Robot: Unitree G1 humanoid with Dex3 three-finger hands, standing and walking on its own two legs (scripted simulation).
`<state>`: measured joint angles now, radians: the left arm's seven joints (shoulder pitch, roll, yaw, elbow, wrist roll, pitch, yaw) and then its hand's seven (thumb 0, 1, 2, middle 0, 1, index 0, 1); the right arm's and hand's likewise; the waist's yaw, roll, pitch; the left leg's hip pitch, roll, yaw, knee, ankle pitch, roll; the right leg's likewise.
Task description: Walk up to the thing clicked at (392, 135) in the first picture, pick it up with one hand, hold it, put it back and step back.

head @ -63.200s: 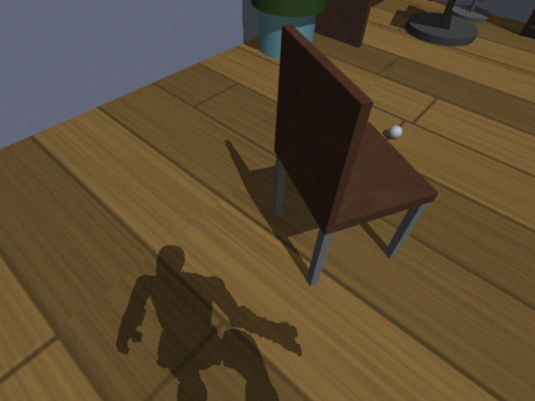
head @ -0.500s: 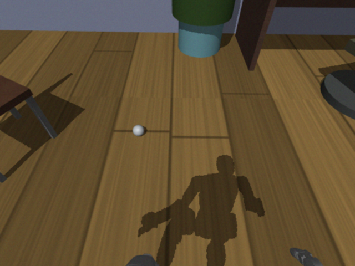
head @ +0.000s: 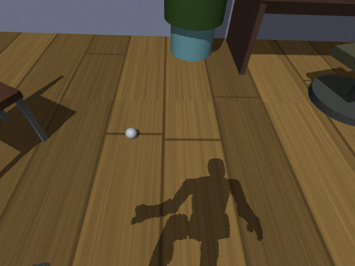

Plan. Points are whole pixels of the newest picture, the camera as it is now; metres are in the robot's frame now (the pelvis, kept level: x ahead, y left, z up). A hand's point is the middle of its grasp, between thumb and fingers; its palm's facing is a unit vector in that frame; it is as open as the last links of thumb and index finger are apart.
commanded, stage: step back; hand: left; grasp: from above
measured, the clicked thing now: (131, 133) +1.08 +0.28 -0.72
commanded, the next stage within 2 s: stand in 0.42 s
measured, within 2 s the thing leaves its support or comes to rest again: neither
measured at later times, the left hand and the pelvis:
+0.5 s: hand out of the picture +0.15 +0.28 -0.15, palm faces +0.02 -0.94 -0.34, open 7.4 cm; pelvis +0.06 +0.02 +0.01, yaw +1 degrees
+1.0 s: hand out of the picture +0.11 +0.25 -0.14, palm faces -0.02 -0.94 -0.34, open 7.4 cm; pelvis +0.04 +0.00 +0.02, yaw +1 degrees
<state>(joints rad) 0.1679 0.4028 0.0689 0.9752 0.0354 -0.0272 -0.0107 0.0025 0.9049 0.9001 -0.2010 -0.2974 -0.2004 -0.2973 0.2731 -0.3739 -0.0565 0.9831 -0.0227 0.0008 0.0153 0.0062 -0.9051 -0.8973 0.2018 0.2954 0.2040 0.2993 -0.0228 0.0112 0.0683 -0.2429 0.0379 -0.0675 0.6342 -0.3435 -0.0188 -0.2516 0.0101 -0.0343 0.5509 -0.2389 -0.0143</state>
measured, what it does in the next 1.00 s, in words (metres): stands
